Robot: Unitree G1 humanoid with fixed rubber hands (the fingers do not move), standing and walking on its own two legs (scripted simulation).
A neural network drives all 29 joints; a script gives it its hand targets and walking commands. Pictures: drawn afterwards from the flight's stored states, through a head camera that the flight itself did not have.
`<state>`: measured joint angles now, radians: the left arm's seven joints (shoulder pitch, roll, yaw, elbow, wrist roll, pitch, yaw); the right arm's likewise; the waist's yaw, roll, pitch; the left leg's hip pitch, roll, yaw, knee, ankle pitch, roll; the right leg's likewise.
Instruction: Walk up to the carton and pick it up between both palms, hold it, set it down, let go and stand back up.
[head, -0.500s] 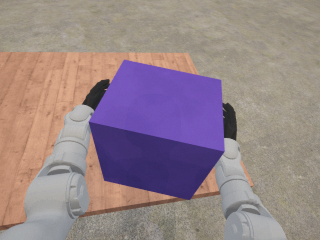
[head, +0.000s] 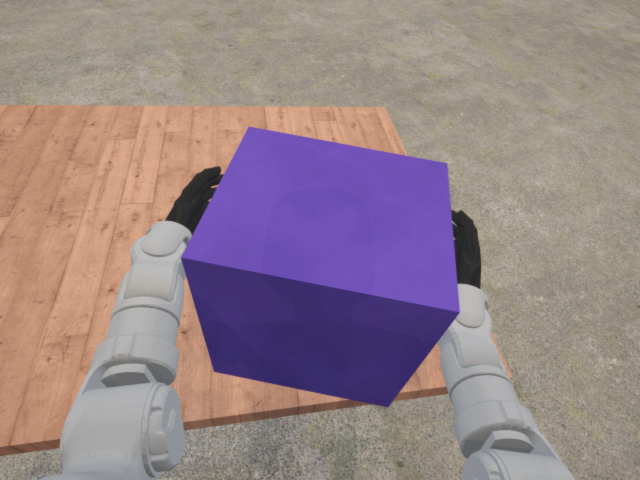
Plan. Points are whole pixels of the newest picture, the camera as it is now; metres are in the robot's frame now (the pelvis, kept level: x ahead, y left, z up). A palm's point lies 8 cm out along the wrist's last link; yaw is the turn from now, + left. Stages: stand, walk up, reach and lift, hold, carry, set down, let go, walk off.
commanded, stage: reach and lift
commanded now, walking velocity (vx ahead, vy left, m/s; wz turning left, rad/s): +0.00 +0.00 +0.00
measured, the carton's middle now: (322, 274) +0.38 -0.03 +0.03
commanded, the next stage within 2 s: none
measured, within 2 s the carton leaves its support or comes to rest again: leaves its support in 0.22 s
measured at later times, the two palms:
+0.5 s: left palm (175, 216) +0.40 +0.15 +0.13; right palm (476, 255) +0.34 -0.20 +0.12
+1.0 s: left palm (174, 216) +0.38 +0.15 +0.16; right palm (497, 236) +0.34 -0.21 +0.16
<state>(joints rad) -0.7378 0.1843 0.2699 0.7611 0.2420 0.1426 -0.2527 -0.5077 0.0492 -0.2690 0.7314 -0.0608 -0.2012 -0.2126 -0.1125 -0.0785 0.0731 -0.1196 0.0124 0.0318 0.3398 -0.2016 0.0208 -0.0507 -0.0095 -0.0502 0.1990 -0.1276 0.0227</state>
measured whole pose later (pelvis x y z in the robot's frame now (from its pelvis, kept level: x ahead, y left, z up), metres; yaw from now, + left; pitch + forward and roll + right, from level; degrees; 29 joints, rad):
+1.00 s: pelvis -0.02 -0.01 +0.00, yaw +0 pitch -5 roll -1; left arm -0.64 0.12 0.25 0.39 0.19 0.48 -0.13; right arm -0.60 -0.10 -0.13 0.58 0.13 0.13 -0.15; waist -0.10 -0.06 0.03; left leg -0.04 0.01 0.04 0.30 -0.17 0.01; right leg -0.01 -0.01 -0.05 0.24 -0.13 0.01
